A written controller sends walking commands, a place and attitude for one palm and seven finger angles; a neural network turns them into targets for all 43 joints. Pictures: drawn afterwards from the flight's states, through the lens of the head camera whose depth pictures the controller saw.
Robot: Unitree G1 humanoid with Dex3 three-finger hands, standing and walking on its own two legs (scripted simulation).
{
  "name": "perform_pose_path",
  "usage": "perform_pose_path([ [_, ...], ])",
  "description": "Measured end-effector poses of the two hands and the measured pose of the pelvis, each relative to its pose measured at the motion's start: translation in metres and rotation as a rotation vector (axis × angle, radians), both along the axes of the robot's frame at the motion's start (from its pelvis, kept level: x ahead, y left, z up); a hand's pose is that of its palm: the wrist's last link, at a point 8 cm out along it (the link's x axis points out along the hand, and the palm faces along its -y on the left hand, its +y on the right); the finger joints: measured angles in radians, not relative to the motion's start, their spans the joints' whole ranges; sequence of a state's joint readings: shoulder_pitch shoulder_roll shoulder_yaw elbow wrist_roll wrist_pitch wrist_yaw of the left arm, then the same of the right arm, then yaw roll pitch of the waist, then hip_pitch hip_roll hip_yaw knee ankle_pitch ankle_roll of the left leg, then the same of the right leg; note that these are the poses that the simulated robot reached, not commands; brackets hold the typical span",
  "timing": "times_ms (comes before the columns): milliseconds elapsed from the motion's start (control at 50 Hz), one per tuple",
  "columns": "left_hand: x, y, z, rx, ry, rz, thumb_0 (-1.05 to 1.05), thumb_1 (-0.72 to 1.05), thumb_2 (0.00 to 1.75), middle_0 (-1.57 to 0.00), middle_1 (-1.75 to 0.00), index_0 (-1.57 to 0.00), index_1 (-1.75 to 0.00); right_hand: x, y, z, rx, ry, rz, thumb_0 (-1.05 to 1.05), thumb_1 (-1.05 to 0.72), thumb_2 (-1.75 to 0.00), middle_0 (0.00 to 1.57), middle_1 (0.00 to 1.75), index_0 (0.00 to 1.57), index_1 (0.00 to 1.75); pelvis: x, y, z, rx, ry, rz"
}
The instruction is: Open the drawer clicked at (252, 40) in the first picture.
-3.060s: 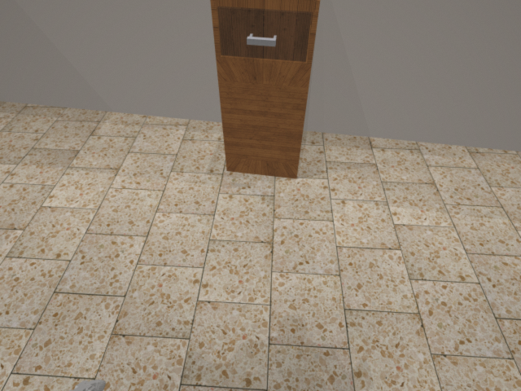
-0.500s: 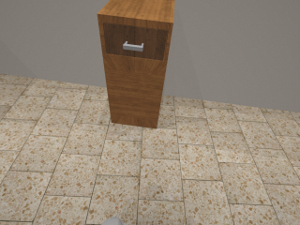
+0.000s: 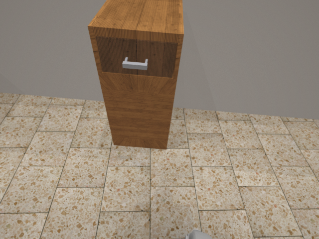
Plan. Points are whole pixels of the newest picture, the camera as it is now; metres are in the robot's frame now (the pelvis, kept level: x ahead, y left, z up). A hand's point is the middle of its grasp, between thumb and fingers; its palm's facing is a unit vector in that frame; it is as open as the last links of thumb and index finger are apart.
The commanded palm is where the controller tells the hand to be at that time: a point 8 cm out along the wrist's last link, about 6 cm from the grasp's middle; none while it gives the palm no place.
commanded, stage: take the last steps up to it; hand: left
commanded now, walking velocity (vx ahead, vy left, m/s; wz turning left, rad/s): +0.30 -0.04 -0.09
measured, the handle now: (135, 62) +0.83 +0.14 -0.02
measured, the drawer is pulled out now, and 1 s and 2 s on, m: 0.00 0.00 0.00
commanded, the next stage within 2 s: come to a stop and stand still in 0.62 s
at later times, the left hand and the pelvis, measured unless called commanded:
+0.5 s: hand (118, 232) +0.18 +0.12 -0.18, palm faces +0.04 -0.98 -0.18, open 7.2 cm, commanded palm none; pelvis +0.17 -0.05 +0.00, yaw -1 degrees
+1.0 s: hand (120, 181) +0.33 +0.14 -0.18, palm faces +0.01 -0.98 -0.22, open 7.3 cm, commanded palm none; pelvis +0.29 -0.04 -0.01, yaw -2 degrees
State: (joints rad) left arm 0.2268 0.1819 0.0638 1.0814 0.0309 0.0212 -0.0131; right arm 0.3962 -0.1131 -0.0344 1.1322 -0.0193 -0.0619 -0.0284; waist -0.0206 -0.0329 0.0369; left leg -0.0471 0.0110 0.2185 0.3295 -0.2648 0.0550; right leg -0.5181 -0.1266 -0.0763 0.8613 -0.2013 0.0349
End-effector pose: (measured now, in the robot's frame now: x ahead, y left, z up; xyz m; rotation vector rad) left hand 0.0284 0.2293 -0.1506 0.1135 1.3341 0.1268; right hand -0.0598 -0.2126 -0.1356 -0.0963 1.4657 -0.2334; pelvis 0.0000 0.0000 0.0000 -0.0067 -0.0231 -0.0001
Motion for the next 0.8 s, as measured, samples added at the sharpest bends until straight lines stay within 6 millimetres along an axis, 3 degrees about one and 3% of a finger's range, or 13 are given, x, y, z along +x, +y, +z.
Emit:
perform_pose_path([
  [140, 0.113, -0.031, 0.006, 0.036, -0.097, -0.112, 0.0, 0.92, 0.9, -0.19, -0.29, -0.2, -0.3, -0.017, 0.0, -0.013, 0.087, 0.164, -0.105, 0.0, -0.91, -0.9, 0.2, 0.3, 0.2, 0.29, 0.052, -0.028, -0.011, 0.016, 0.007, -0.03],
  [180, 0.143, -0.044, 0.002, 0.045, -0.151, -0.126, 0.0, 0.92, 0.9, -0.19, -0.29, -0.2, -0.3, -0.014, -0.006, -0.021, 0.11, 0.205, -0.117, 0.0, -0.91, -0.9, 0.2, 0.3, 0.2, 0.29, 0.069, -0.04, -0.02, 0.018, 0.008, -0.028],
  [220, 0.161, -0.055, 0.002, 0.044, -0.197, -0.115, 0.0, 0.92, 0.89, -0.19, -0.29, -0.2, -0.3, 0.001, -0.016, -0.026, 0.122, 0.224, -0.108, 0.0, -0.91, -0.9, 0.2, 0.3, 0.2, 0.29, 0.081, -0.049, -0.023, 0.008, 0.002, -0.023],
  [280, 0.166, -0.068, 0.006, 0.035, -0.196, -0.08, 0.0, 0.91, 0.89, -0.19, -0.29, -0.2, -0.3, 0.048, -0.036, -0.027, 0.104, 0.17, -0.08, 0.01, -0.91, -0.9, 0.2, 0.3, 0.2, 0.29, 0.099, -0.057, -0.017, 0.002, 0.001, -0.018],
  [360, 0.165, -0.062, 0.013, 0.07, -0.165, -0.024, -0.03, 0.96, 0.89, -0.2, -0.29, -0.2, -0.3, 0.134, -0.061, -0.022, 0.059, 0.008, -0.025, 0.01, -0.91, -0.9, 0.2, 0.3, 0.2, 0.29, 0.124, -0.063, -0.008, -0.005, 0.013, -0.012],
  [460, 0.149, -0.059, 0.009, 0.05, -0.05, -0.004, -0.02, 0.95, 0.89, -0.2, -0.29, -0.2, -0.3, 0.238, -0.079, -0.011, 0.003, -0.174, 0.039, 0.01, -0.92, -0.9, 0.2, 0.3, 0.19, 0.29, 0.157, -0.059, -0.004, -0.011, 0.02, -0.013],
  [540, 0.133, -0.058, 0.0, 0.008, 0.05, 0.04, -0.01, 0.93, 0.89, -0.2, -0.29, -0.2, -0.3, 0.311, -0.079, 0.0, -0.027, -0.266, 0.109, 0.01, -0.93, -0.9, 0.19, 0.3, 0.19, 0.29, 0.185, -0.049, -0.005, -0.02, 0.014, -0.013],
  [620, 0.124, -0.051, -0.015, -0.034, 0.156, 0.085, -0.01, 0.92, 0.89, -0.2, -0.29, -0.2, -0.3, 0.372, -0.063, 0.003, -0.054, -0.337, 0.17, 0.01, -0.92, -0.9, 0.19, 0.3, 0.19, 0.29, 0.218, -0.033, -0.015, -0.032, 0.005, -0.016],
  [660, 0.126, -0.046, -0.022, -0.046, 0.203, 0.088, 0.0, 0.91, 0.89, -0.2, -0.29, -0.2, -0.3, 0.391, -0.053, 0.002, -0.065, -0.364, 0.182, 0.0, -0.92, -0.9, 0.19, 0.3, 0.19, 0.29, 0.23, -0.025, -0.02, -0.019, -0.001, -0.022],
  [700, 0.138, -0.04, -0.021, -0.046, 0.219, 0.077, 0.0, 0.91, 0.89, -0.2, -0.29, -0.2, -0.3, 0.397, -0.044, 0.003, -0.063, -0.364, 0.174, 0.0, -0.92, -0.9, 0.19, 0.3, 0.19, 0.29, 0.241, -0.021, -0.018, -0.013, -0.007, -0.03],
  [760, 0.171, -0.032, -0.015, -0.037, 0.185, 0.061, 0.0, 0.91, 0.89, -0.19, -0.29, -0.2, -0.3, 0.391, -0.032, 0.002, -0.044, -0.316, 0.143, 0.0, -0.91, -0.9, 0.2, 0.3, 0.2, 0.29, 0.256, -0.018, -0.011, -0.001, -0.008, -0.029],
  [800, 0.197, -0.029, -0.011, -0.024, 0.145, 0.054, 0.0, 0.91, 0.89, -0.19, -0.29, -0.2, -0.3, 0.386, -0.034, 0.003, -0.06, -0.285, 0.104, -0.01, -0.95, -0.9, 0.2, 0.3, 0.2, 0.29, 0.265, -0.017, -0.007, 0.008, -0.005, -0.028],
])
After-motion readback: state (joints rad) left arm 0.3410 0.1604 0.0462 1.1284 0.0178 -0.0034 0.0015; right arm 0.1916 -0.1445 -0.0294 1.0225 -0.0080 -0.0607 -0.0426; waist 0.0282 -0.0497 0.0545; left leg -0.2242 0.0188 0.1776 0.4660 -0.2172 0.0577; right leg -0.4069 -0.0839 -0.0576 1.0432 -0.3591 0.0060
